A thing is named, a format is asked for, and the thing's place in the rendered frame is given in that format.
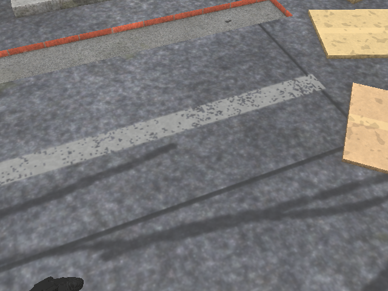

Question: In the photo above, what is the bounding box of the robot left hand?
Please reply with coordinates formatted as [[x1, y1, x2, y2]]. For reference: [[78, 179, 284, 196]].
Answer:
[[29, 276, 84, 291]]

